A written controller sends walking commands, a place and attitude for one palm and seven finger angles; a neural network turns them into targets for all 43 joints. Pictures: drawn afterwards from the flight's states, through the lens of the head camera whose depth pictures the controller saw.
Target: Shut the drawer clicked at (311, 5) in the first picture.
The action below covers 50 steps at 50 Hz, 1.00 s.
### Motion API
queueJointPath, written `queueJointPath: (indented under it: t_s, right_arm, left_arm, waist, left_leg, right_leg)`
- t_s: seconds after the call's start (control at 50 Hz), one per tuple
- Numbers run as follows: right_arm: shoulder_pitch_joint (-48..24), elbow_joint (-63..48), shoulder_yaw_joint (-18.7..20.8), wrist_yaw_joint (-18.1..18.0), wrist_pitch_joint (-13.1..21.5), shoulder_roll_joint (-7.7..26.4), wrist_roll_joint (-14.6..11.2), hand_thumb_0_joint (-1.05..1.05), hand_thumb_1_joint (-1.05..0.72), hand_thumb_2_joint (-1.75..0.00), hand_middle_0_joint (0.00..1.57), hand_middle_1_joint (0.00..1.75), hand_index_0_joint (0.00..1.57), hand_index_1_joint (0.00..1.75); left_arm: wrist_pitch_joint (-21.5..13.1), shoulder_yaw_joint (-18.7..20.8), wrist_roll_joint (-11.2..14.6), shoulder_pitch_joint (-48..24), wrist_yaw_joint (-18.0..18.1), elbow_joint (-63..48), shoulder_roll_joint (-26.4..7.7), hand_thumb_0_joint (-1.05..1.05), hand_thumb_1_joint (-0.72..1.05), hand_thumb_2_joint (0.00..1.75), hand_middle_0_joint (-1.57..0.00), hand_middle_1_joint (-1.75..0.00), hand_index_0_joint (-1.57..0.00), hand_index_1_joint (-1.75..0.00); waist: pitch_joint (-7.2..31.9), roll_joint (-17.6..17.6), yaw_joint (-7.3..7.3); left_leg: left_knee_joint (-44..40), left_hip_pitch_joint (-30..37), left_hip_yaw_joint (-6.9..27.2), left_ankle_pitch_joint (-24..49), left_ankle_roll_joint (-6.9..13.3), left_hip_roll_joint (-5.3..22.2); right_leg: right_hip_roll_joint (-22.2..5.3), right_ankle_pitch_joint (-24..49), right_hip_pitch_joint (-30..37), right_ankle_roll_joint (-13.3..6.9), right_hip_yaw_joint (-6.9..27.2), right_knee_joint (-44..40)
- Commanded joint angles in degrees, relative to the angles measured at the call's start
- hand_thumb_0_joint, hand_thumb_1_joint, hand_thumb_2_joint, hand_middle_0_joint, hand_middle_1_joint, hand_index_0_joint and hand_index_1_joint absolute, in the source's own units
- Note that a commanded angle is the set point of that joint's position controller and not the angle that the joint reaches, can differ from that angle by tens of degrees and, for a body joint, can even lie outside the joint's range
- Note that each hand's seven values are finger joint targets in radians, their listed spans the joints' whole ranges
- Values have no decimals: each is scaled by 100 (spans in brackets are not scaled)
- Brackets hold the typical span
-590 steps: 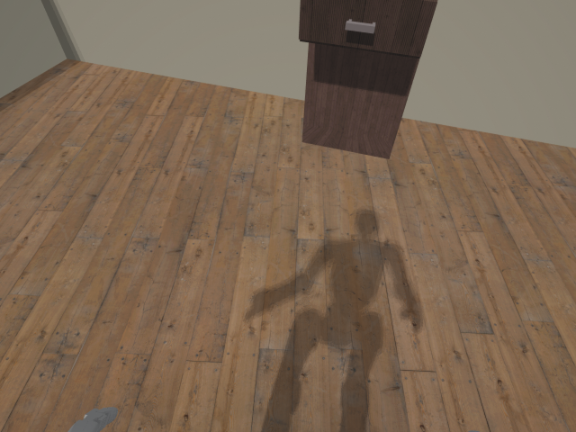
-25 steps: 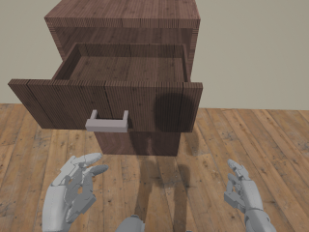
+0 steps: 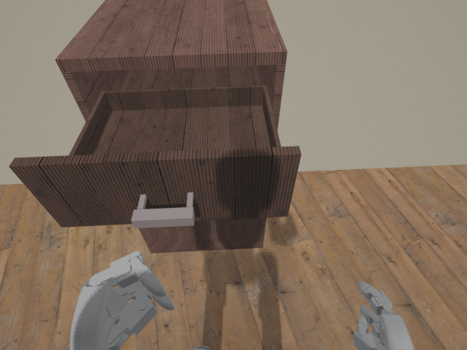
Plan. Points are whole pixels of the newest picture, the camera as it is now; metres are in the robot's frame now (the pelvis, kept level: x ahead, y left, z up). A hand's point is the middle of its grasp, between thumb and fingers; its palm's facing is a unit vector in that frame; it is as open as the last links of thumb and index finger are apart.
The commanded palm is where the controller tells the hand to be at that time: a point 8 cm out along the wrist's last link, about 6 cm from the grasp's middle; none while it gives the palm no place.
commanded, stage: raise the hand and make a fist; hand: left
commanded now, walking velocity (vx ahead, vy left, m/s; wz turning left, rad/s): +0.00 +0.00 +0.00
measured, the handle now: (165, 208) +0.34 +0.14 +0.07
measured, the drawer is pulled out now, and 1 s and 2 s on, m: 0.30 0.30 0.30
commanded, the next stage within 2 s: bring the fist close to the handle in 0.84 s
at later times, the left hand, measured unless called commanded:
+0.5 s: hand (133, 291) +0.16 +0.12 +0.17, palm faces +0.09 -0.99 -0.06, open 3.3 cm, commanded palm +0.12 +0.16 +0.17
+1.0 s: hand (164, 289) +0.17 +0.09 +0.17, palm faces +0.06 -1.00 -0.02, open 3.3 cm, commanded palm +0.13 +0.14 +0.16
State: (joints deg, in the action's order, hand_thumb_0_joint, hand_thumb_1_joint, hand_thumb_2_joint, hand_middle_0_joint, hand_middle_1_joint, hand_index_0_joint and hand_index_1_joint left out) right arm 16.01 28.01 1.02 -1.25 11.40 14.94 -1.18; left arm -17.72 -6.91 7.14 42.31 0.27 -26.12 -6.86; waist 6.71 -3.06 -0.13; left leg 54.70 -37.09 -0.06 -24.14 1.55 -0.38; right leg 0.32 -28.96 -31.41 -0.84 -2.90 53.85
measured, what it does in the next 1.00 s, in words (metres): stands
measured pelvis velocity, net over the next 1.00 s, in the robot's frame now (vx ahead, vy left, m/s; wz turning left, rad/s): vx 0.02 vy -0.02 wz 0.02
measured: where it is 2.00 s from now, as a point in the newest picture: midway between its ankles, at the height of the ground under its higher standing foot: outside the picture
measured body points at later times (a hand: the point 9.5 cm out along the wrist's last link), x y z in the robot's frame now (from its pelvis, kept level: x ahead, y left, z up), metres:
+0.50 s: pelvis +0.01 +0.00 +0.02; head -0.02 -0.03 +0.46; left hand +0.15 +0.17 +0.18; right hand +0.21 -0.20 -0.03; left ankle +0.04 +0.10 -0.69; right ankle -0.01 -0.11 -0.69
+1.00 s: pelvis +0.02 -0.02 +0.02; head -0.01 -0.05 +0.47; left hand +0.16 +0.14 +0.17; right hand +0.22 -0.24 -0.03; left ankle +0.04 +0.10 -0.69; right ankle -0.01 -0.11 -0.69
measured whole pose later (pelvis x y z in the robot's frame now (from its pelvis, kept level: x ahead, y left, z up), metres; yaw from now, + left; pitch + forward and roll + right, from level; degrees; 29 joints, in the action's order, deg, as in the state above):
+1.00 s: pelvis +0.02 -0.02 +0.02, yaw +1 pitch +1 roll +0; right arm 15.5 27.7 -2.0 -0.6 12.6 13.8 -2.0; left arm -5.2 -6.6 7.8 44.0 -1.0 -37.2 -7.1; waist 6.5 -4.3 1.6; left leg 46.6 -25.5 1.5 -22.5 -0.2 0.0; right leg 1.1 -27.6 -19.6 -2.4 -4.3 45.7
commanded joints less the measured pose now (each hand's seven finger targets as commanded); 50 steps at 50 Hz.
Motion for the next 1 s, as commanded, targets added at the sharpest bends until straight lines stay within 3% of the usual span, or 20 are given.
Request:
queueJointPath:
  t_s: [0.0, 0.04, 0.08, 0.14, 0.2, 0.24, 0.28, 0.32, 0.38, 0.42, 0.44, 0.5, 0.58, 0.62, 0.68, 0.78, 0.8, 0.9, 0.96, 0.98]
  right_arm:
    - [-714, -1278, 57, -42, 220, 400, -32, 0, -90, -90, 20, 30, 20, 30]
    - [-700, -1342, 26, -36, 210, 374, -51, 0, -90, -90, 20, 30, 20, 30]
    - [-712, -1323, -13, -40, 211, 383, -61, 0, -90, -90, 20, 30, 20, 30]
    - [-665, -1350, -70, 16, 274, 404, -72, 0, -90, -90, 20, 30, 20, 30]
    - [-693, -1311, -115, 45, 235, 398, -83, 0, -90, -90, 20, 30, 20, 30]
    - [-749, -1355, -138, 39, 186, 407, -97, 0, -90, -90, 20, 30, 20, 30]
    - [-831, -1371, -131, 26, 124, 381, -122, 0, -90, -90, 20, 30, 20, 30]
    - [-863, -1438, -172, 34, 91, 330, -129, 0, -90, -90, 20, 30, 20, 30]
    - [-930, -1448, -196, 23, 167, 310, -153, 0, -90, -90, 20, 30, 20, 30]
    - [-916, -1393, -213, 33, 285, 308, -157, 0, -90, -90, 20, 30, 20, 30]
    - [-911, -1330, -203, 33, 329, 304, -156, 0, -90, -90, 20, 30, 20, 30]
    - [-902, -1246, -188, 32, 412, 391, -171, 0, -90, -90, 20, 30, 20, 30]
    - [-942, -1221, -148, 4, 397, 396, -179, 0, -90, -90, 20, 30, 20, 30]
    - [-905, -1293, -169, 1, 365, 376, -151, 0, -90, -90, 20, 30, 20, 30]
    - [-913, -1272, -141, -9, 397, 324, -115, 0, -90, -90, 20, 30, 20, 30]
    - [-881, -1156, -125, 41, 542, 317, -112, 0, -90, -90, 20, 30, 20, 30]
    - [-825, -1135, -130, 54, 558, 339, -109, 0, -90, -90, 20, 30, 20, 30]
    - [-873, -1123, -108, 45, 543, 354, -123, 0, -90, -90, 20, 30, 20, 30]
    - [-919, -1112, -107, -13, 447, 351, -95, 0, -90, -90, 20, 30, 20, 30]
    - [-954, -1056, -95, -34, 405, 335, -94, 0, -90, -90, 20, 30, 20, 30]
  left_arm:
    - [10, 335, -111, 111, 237, -1429, -385, 0, 90, 90, -128, -147, -128, -147]
    - [80, 357, -18, 5, 294, -1788, -350, 0, 90, 90, -132, -151, -132, -151]
    - [118, 334, 18, -170, 321, -1988, -353, 0, 90, 90, -136, -156, -136, -156]
    - [235, 11, 32, -137, 198, -2256, -193, 0, 90, 90, -140, -160, -140, -160]
    - [553, -119, -66, 59, 79, -2032, -185, 0, 90, 90, -140, -160, -140, -160]
    - [765, -74, -126, -36, 21, -2149, -320, 0, 90, 90, -140, -160, -140, -160]
    - [966, 194, -171, 126, 32, -2220, -552, 0, 90, 90, -140, -160, -140, -160]
    - [1053, 212, -142, 56, 58, -2497, -526, 0, 90, 90, -140, -160, -140, -160]
    - [1042, 453, 4, -196, 160, -2913, -625, 0, 90, 90, -140, -160, -140, -160]
    - [974, 354, 107, -234, 168, -2986, -471, 0, 90, 90, -140, -160, -140, -160]
    - [979, 352, 157, -91, 151, -2771, -398, 0, 90, 90, -140, -160, -140, -160]
    - [1065, 165, 210, -58, 16, -2421, -233, 0, 90, 90, -140, -160, -140, -160]
    - [1264, 224, 63, 147, -66, -2323, -457, 0, 90, 90, -140, -160, -140, -160]
    - [1279, 192, -7, -58, -25, -2487, -482, 0, 90, 90, -140, -160, -140, -160]
    - [1120, 517, 9, -63, 133, -2709, -660, 0, 90, 90, -140, -160, -140, -160]
    - [782, 410, 181, 60, 123, -2619, -406, 0, 90, 90, -140, -160, -140, -160]
    - [771, 270, 193, 75, 83, -2520, -280, 0, 90, 90, -140, -160, -140, -160]
    - [919, 135, 97, 261, -116, -2324, -314, 0, 90, 90, -140, -160, -140, -160]
    - [1012, 373, 63, 119, -141, -2037, -474, 0, 90, 90, -140, -160, -140, -160]
    - [1013, 536, 56, 79, -120, -1924, -548, 0, 90, 90, -140, -160, -140, -160]
  waist:
    - [199, 277, 113]
    - [422, 258, 130]
    - [358, 211, 101]
    - [357, 61, 56]
    - [-42, 146, 31]
    - [-98, 282, 36]
    - [-88, 237, 157]
    - [30, 262, 169]
    - [98, 153, 224]
    - [78, 209, 163]
    - [-25, 411, 159]
    - [-233, 453, 95]
    - [-345, 393, 184]
    - [-277, 315, 148]
    - [-103, 368, 238]
    - [-68, 336, 194]
    - [-126, 369, 124]
    - [-352, 565, 124]
    - [-396, 943, 113]
    - [-492, 920, 163]
  left_leg:
    - [-1105, 867, 205, 622, 93, 78]
    - [-1116, 1058, 222, 846, 88, 107]
    - [-1160, 1162, 280, 900, 71, 145]
    - [-1181, 1296, 318, 1167, 66, 172]
    - [-1321, 1200, 359, 900, 68, 179]
    - [-1409, 1216, 373, 785, 80, 172]
    - [-1490, 1246, 363, 806, 73, 154]
    - [-1526, 1374, 343, 914, 73, 144]
    - [-1549, 1457, 332, 868, 58, 142]
    - [-1517, 1527, 318, 868, 65, 140]
    - [-1495, 1477, 312, 845, 69, 132]
    - [-1492, 1375, 276, 711, 77, 92]
    - [-1512, 1327, 221, 640, 97, 39]
    - [-1501, 1395, 182, 655, 113, 15]
    - [-1413, 1500, 172, 868, 115, 6]
    - [-1249, 1559, 111, 1174, 100, 7]
    - [-1249, 1551, 105, 1176, 103, 3]
    - [-1251, 1452, 90, 1054, 128, -25]
    - [-1202, 1382, 79, 977, 140, -60]
    - [-1224, 1378, 81, 983, 129, -55]
  right_leg:
    - [-3, 783, -81, -23, -146, -1042]
    - [13, 1032, 48, -24, -193, -1002]
    - [26, 1054, 56, -23, -211, -1050]
    - [13, 1279, 120, -23, -240, -1024]
    - [-3, 1123, 131, -19, -240, -1196]
    - [-13, 1055, 216, -19, -218, -1275]
    - [-18, 1079, 368, -37, -220, -1320]
    - [-25, 1171, 465, -31, -235, -1323]
    - [-7, 1084, 528, -34, -242, -1399]
    - [-11, 1079, 491, -15, -229, -1473]
    - [-1, 1087, 472, 0, -227, -1523]
    - [-44, 1029, 449, 26, -153, -1665]
    - [-94, 904, 564, 19, -10, -1827]
    - [-116, 864, 568, 27, 23, -1846]
    - [-90, 1071, 640, 14, 34, -1857]
    - [-114, 1577, 673, 35, 103, -1872]
    - [-120, 1648, 633, 55, 98, -1861]
    - [-202, 1541, 653, 96, 266, -2045]
    - [-254, 1462, 669, 167, 438, -2179]
    - [-220, 1404, 646, 134, 407, -2214]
